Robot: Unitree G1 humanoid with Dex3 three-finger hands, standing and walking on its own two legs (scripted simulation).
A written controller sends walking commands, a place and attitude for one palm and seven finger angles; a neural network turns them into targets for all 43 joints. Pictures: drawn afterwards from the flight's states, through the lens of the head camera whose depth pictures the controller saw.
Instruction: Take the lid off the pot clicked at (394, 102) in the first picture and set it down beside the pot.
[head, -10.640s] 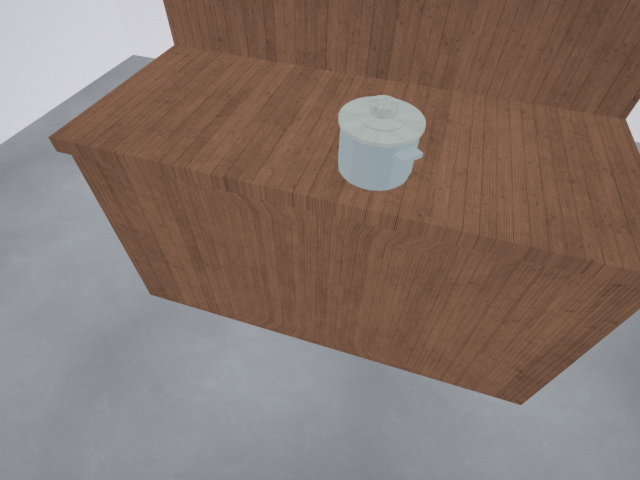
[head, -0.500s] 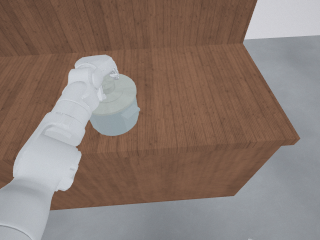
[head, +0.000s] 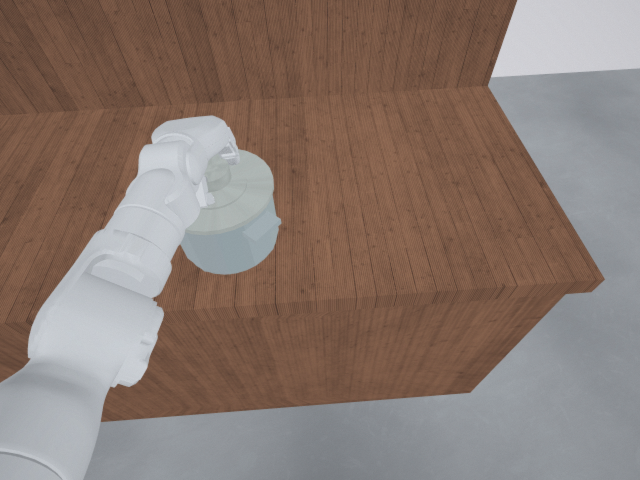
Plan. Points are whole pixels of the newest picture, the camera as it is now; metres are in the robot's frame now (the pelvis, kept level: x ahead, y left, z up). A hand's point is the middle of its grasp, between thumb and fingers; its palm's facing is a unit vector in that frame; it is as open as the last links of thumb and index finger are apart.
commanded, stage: close the fingers and squeeze the knob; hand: left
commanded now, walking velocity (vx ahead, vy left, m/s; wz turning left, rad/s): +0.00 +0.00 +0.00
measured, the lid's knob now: (211, 173) +0.52 +0.14 +0.09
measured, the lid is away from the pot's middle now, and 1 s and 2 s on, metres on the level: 0.00 0.00 0.01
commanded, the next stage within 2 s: lift the lid straight up in 1.34 s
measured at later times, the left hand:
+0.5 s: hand (205, 185) +0.48 +0.13 +0.11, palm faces -0.35 -0.06 -0.94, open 9.1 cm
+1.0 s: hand (204, 181) +0.48 +0.14 +0.11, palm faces -0.36 -0.08 -0.93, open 8.4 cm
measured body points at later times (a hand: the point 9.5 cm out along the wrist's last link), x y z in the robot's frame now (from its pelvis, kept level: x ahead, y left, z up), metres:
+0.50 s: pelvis +0.00 +0.00 +0.00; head +0.05 -0.02 +0.45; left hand +0.49 +0.14 +0.16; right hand +0.07 -0.26 -0.14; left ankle +0.01 +0.09 -0.73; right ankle -0.04 -0.12 -0.73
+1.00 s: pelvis +0.00 +0.00 +0.00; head +0.05 -0.02 +0.45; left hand +0.50 +0.14 +0.16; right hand +0.06 -0.26 -0.14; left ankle +0.01 +0.09 -0.73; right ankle -0.04 -0.12 -0.73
